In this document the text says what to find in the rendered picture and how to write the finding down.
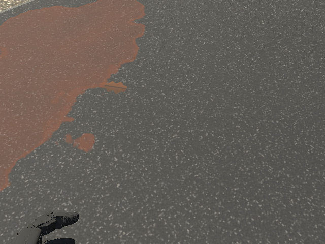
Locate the robot left hand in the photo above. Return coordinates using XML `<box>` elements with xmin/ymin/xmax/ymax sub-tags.
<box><xmin>14</xmin><ymin>211</ymin><xmax>79</xmax><ymax>244</ymax></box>

